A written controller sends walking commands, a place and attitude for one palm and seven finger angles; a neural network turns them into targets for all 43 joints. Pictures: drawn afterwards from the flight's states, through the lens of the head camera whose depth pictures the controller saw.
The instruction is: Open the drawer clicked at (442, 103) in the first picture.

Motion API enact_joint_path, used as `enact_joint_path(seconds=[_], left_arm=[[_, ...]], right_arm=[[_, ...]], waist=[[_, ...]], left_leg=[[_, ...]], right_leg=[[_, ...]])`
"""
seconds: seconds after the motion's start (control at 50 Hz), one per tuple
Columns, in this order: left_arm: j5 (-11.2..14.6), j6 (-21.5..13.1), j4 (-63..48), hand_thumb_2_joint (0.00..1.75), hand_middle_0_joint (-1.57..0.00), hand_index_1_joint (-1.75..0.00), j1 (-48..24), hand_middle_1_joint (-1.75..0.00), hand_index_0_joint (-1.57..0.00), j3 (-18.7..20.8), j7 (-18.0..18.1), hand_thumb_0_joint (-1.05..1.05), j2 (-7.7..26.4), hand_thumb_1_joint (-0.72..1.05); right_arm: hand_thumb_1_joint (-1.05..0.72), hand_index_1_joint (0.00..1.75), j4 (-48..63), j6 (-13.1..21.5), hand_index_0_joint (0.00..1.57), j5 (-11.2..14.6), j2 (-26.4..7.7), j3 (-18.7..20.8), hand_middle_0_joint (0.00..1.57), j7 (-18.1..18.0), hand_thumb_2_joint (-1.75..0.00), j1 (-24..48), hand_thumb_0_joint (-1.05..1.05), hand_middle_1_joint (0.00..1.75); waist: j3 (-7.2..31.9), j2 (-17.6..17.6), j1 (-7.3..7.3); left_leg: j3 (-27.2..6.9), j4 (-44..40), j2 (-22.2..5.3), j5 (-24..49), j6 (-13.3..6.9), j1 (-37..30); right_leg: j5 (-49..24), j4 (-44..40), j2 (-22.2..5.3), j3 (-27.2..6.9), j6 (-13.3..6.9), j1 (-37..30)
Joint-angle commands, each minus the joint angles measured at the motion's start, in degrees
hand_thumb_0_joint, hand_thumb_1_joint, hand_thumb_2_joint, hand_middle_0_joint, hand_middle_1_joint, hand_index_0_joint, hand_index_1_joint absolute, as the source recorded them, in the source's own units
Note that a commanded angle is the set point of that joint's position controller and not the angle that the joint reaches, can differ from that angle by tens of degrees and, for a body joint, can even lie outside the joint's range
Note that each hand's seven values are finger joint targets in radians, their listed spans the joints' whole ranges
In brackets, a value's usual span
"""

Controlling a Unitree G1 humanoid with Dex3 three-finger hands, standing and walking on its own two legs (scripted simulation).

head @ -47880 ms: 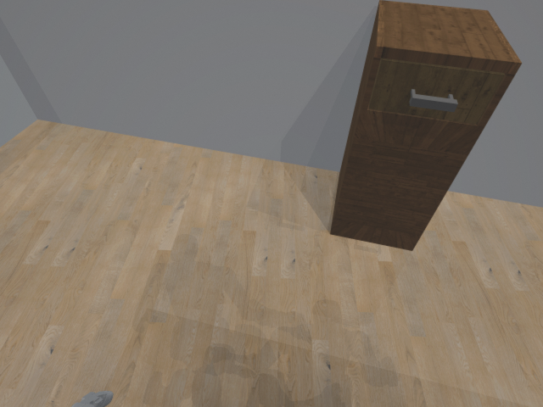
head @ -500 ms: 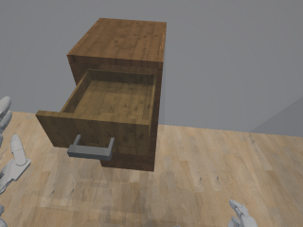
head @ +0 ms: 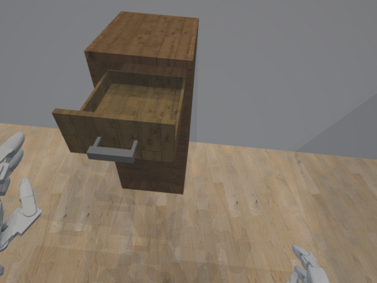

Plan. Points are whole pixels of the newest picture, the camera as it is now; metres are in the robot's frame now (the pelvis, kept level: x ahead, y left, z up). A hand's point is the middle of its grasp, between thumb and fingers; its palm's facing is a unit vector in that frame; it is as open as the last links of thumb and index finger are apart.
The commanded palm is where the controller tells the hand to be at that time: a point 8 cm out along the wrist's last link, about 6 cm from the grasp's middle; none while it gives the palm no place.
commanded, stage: stop stepping back and stand still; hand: left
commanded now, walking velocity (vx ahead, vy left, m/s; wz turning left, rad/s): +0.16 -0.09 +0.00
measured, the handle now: (114, 148) +0.47 +0.22 -0.01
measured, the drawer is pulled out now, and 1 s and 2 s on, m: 0.30 0.30 0.30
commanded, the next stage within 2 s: let the arm hang, fingers relaxed in 0.48 s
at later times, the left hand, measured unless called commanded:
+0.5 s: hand (22, 240) +0.15 +0.24 +0.16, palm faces +0.32 -0.86 -0.41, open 7.4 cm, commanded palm +0.10 +0.28 +0.18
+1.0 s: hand out of the picture -0.04 +0.21 -0.17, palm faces +0.01 -0.98 -0.19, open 7.0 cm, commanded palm none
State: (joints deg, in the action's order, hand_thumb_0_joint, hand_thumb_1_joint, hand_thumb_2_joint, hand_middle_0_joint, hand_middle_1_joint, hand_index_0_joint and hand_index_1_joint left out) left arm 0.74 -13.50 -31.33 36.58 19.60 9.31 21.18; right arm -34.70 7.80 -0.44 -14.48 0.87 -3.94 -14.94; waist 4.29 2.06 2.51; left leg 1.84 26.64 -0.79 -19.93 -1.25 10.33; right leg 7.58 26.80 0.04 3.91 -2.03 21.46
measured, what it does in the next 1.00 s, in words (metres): steps on the spot: right foot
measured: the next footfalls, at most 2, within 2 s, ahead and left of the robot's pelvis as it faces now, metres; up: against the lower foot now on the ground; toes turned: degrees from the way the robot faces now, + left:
right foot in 0.20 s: +0.03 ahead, -0.09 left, +0.00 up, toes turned -3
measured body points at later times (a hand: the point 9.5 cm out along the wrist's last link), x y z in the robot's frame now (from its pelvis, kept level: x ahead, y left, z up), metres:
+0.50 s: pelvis -0.04 +0.01 +0.00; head -0.04 +0.03 +0.45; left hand +0.13 +0.28 +0.18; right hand +0.10 -0.24 -0.07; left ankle -0.03 +0.11 -0.74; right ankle -0.01 -0.09 -0.73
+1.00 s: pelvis -0.05 +0.02 +0.01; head -0.03 +0.04 +0.45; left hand -0.04 +0.26 -0.16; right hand -0.04 -0.22 -0.13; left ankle -0.04 +0.11 -0.74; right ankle -0.01 -0.09 -0.73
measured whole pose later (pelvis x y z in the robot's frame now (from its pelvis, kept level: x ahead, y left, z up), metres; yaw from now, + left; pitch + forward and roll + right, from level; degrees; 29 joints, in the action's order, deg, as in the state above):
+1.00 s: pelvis -0.05 +0.02 +0.01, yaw +1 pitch -2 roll -1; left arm -0.9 2.1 53.0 18.7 0.2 1.0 13.3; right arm -55.9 -1.2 -0.9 -10.0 -1.1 -0.4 -17.8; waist -4.6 3.2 -0.3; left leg 1.7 26.8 1.1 -12.9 -2.3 12.4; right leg 9.3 24.0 0.5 3.7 -1.3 13.2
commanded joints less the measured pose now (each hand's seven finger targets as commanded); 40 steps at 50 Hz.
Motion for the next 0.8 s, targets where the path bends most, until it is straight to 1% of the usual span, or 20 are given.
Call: enact_joint_path(seconds=[0.0, 0.04, 0.1, 0.14, 0.16, 0.2, 0.24, 0.26, 0.3, 0.36, 0.4, 0.42, 0.46, 0.54, 0.56, 0.58, 0.62, 0.68, 0.7, 0.78], left_arm=[[0.4, -4.0, -16.8, 0.9, -0.2, -0.3, -4.4, -0.3, -0.2, 6.3, 0.9, 0.0, 10.0, 0.9], [0.0, -3.2, -19.1, 0.9, -0.2, -0.3, -5.1, -0.3, -0.2, 7.3, 1.2, 0.0, 10.9, 0.9], [0.5, -2.0, -17.8, 0.9, -0.2, -0.3, -5.9, -0.3, -0.2, 6.3, 0.9, 0.0, 9.8, 0.9], [0.4, -1.4, -11.4, 0.9, -0.2, -0.3, -6.6, -0.3, -0.2, 5.2, 0.8, 0.0, 7.9, 0.9], [0.3, -1.4, -10.1, 0.9, -0.2, -0.3, -7.8, -0.3, -0.2, 5.5, 0.7, 0.0, 8.2, 0.9], [0.5, -1.3, -6.7, 0.9, -0.2, -0.3, -8.0, -0.3, -0.2, 6.4, 0.5, 0.0, 8.5, 0.9], [0.9, -0.7, -6.5, 0.9, -0.2, -0.3, -7.0, -0.3, -0.2, 5.1, 0.3, 0.0, 7.7, 0.9], [0.9, -0.5, -7.8, 0.9, -0.2, -0.3, -7.0, -0.3, -0.2, 5.2, 0.2, 0.0, 8.2, 0.9], [1.1, -0.9, -10.6, 0.9, -0.2, -0.3, -5.0, -0.3, -0.2, 6.9, 0.1, 0.0, 9.6, 0.9], [1.0, -1.5, -15.5, 0.9, -0.2, -0.3, -1.8, -0.3, -0.2, 6.5, 0.6, 0.0, 9.3, 0.9], [1.0, -1.9, -18.4, 0.9, -0.2, -0.3, -1.0, -0.3, -0.2, 6.9, 1.1, 0.0, 10.1, 0.9], [1.0, -1.9, -19.8, 0.9, -0.2, -0.3, -1.4, -0.3, -0.2, 6.6, 1.2, 0.0, 10.1, 0.9], [0.6, -1.7, -18.6, 0.9, -0.2, -0.3, -1.5, -0.3, -0.2, 7.3, 1.2, 0.0, 10.1, 0.9], [1.1, -2.2, -14.4, 0.9, -0.2, -0.3, -1.4, -0.3, -0.2, 7.4, 1.4, 0.0, 9.4, 0.9], [-4.9, 8.3, 33.4, 0.9, -0.2, -0.3, -6.7, -0.3, -0.2, -14.3, -7.2, 0.0, -0.7, 0.9], [-3.8, 12.4, 36.1, 0.9, -0.2, -0.3, -5.2, -0.3, -0.2, -13.1, -8.5, 0.0, -0.7, 0.9], [-3.1, 13.4, 37.7, 0.9, -0.2, -0.3, -7.3, -0.3, -0.2, -14.1, -8.8, 0.0, -2.7, 0.9], [-3.2, 13.6, 46.2, 0.9, -0.2, -0.3, -13.0, -0.3, -0.2, -14.9, -9.0, 0.0, -0.8, 0.9], [-3.1, 13.8, 49.8, 0.9, -0.2, -0.3, -15.5, -0.3, -0.2, -15.2, -8.8, 0.0, -0.1, 0.9], [-2.4, 14.6, 63.8, 0.9, -0.2, -0.3, -18.2, -0.3, -0.2, -16.8, -8.4, 0.0, -0.2, 0.9]], right_arm=[[-0.9, 0.3, 10.4, 3.8, 0.2, 0.3, -6.2, 2.4, 0.2, 0.2, -0.9, 5.7, 0.0, 0.3], [-0.9, 0.3, 8.7, 4.1, 0.2, 0.0, -3.7, 1.3, 0.2, 0.6, -0.9, 6.4, 0.0, 0.3], [-0.9, 0.3, 7.5, 4.9, 0.2, 0.7, -5.0, 1.6, 0.2, 1.1, -0.9, 6.4, 0.0, 0.3], [-0.9, 0.3, 6.0, 4.5, 0.2, 0.9, -5.3, 1.1, 0.2, 0.8, -0.9, 7.3, 0.0, 0.3], [-0.9, 0.3, 5.7, 4.0, 0.2, 0.9, -5.3, 1.1, 0.2, 0.7, -0.9, 7.4, 0.0, 0.3], [-0.9, 0.3, 5.8, 3.0, 0.2, 0.8, -5.1, 1.2, 0.2, 0.4, -0.9, 7.3, 0.0, 0.3], [-0.9, 0.3, 6.2, 1.6, 0.2, 1.4, -4.2, 1.9, 0.2, 1.1, -0.9, 6.5, 0.0, 0.3], [-0.9, 0.3, 6.5, 1.0, 0.2, 1.2, -3.9, 2.0, 0.2, 1.3, -0.9, 7.2, 0.0, 0.3], [-0.9, 0.3, 6.7, 0.4, 0.2, 0.8, -3.6, 1.5, 0.2, 1.5, -0.9, 8.0, 0.0, 0.3], [-0.9, 0.3, 7.8, 0.9, 0.2, 0.3, -2.6, 0.0, 0.2, 0.9, -0.9, 7.3, 0.0, 0.3], [-0.9, 0.3, 8.7, 1.3, 0.2, -0.2, -4.3, 0.5, 0.2, 0.4, -0.9, 8.3, 0.0, 0.3], [-0.9, 0.3, 9.4, 1.5, 0.2, 0.1, -4.2, 0.5, 0.2, 0.5, -0.9, 8.7, 0.0, 0.3], [-0.9, 0.3, 8.6, 2.1, 0.2, 0.2, -3.5, 0.1, 0.2, 0.2, -0.9, 8.7, 0.0, 0.3], [-0.9, 0.3, 7.5, 3.2, 0.2, 0.7, -4.0, 0.5, 0.2, -0.1, -0.9, 7.0, 0.0, 0.3], [-0.9, 0.3, -5.7, 3.8, 0.2, 0.0, -12.0, 3.9, 0.2, 4.7, -0.9, 7.6, 0.0, 0.3], [-0.9, 0.3, -5.4, -0.1, 0.2, 0.6, -7.5, 3.5, 0.2, 4.3, -0.9, 1.2, 0.0, 0.3], [-0.9, 0.3, -5.0, -2.3, 0.2, 0.3, -6.5, 2.9, 0.2, 3.8, -0.9, -1.3, 0.0, 0.3], [-0.9, 0.3, -5.0, -4.5, 0.2, -0.2, -6.5, 1.7, 0.2, 3.5, -0.9, 0.4, 0.0, 0.3], [-0.9, 0.3, -5.2, -5.0, 0.2, -0.4, -6.6, 1.8, 0.2, 3.6, -0.9, 1.1, 0.0, 0.3], [-0.9, 0.3, -9.1, -6.3, 0.2, -0.9, -6.2, 0.4, 0.2, 3.3, -0.9, 2.9, 0.0, 0.3]], waist=[[2.3, -14.9, -2.05], [-1.2, -18.3, -1.25], [-4.9, -10.4, -1.54], [-7.9, -9.0, -1.31], [-7.8, -7.9, -1.11], [-7.3, -2.1, -0.42], [-3.2, 7.2, -0.77], [-3.2, 9.3, -1.23], [-1.0, 5.6, -1.26], [1.5, 0.6, -0.42], [1.1, -10.8, -1.71], [1.2, -11.6, -2.44], [-2.8, -13.4, -2.14], [-1.7, -6.6, -1.49], [-5.3, -3.7, 0.1], [0.2, -1.8, -0.25], [3.3, 1.4, -0.54], [1.3, 10.3, -1.41], [-0.5, 10.4, -1.18], [-4.9, -1.9, -2.78]], left_leg=[[-11.1, -12.2, -13.1, 13.6, -4.8, -2.4], [-12.3, -14.9, -14.0, 6.4, -5.3, 6.3], [-6.7, -9.0, -12.7, 12.9, -4.7, 8.1], [-6.9, -6.8, -11.4, 8.5, -3.7, 11.6], [-6.3, -5.4, -10.2, 4.1, -3.2, 12.9], [-4.3, 0.3, -5.4, -2.7, -1.8, 15.3], [-0.3, 12.6, 0.1, -5.9, -0.5, 13.7], [0.1, 17.4, 1.0, -5.8, -0.2, 14.0], [-1.1, 13.8, -0.4, -5.2, -0.3, 12.7], [-0.9, -4.9, -1.0, 3.5, -0.9, 2.1], [-11.7, -11.1, -9.1, 5.7, -3.1, 1.7], [-13.4, -11.0, -11.3, 7.5, -3.9, 4.7], [-11.3, -14.0, -10.6, -3.6, -3.2, 13.3], [-7.1, -7.8, -6.9, 7.9, -1.4, 11.1], [-4.4, 4.3, -4.3, 15.3, -0.8, 12.0], [-2.8, 4.8, -3.8, 15.3, 0.1, 5.9], [-4.4, 5.4, -4.6, 18.9, -0.9, 4.9], [-5.6, 5.1, -3.3, 15.3, -1.3, 6.7], [-5.8, 3.9, -2.9, 14.6, -1.2, 6.2], [-8.3, -3.7, -4.8, 15.3, -1.6, 7.2]], right_leg=[[7.2, 8.7, -0.4, -4.1, 2.6, -4.9], [14.3, 15.5, -0.8, -2.8, 3.3, -2.9], [9.6, 8.4, -0.1, -1.3, 2.9, -6.2], [6.8, -0.2, -0.1, -0.7, 2.6, -10.2], [5.6, -3.0, -0.9, -2.6, 1.9, -12.0], [5.1, -6.1, -5.3, -12.5, -1.3, -11.3], [21.1, -15.2, -12.2, -24.9, -4.1, -9.2], [24.3, -18.3, -14.9, -27.4, -5.4, -8.5], [16.7, -15.5, -15.2, -23.8, -6.9, -10.1], [9.7, -8.4, -8.5, -12.0, -2.5, -9.0], [6.1, 0.3, -2.1, -6.9, 1.0, -7.9], [5.2, 2.1, -0.9, -4.5, 2.1, -9.7], [7.7, 1.9, -1.0, -3.9, 2.1, -12.8], [-3.4, -2.4, -2.6, -6.1, 1.7, -15.4], [-14.6, 2.9, -6.7, -5.0, 1.3, -7.5], [-15.3, 2.0, -7.2, -8.6, 0.3, -6.6], [-14.0, 3.3, -6.2, -6.3, 0.0, -7.5], [-13.0, 1.4, -7.2, -8.5, -0.4, -9.5], [-10.6, 1.0, -7.3, -8.9, -1.1, -8.4], [-1.9, -0.8, -4.5, -8.4, 0.6, -10.4]])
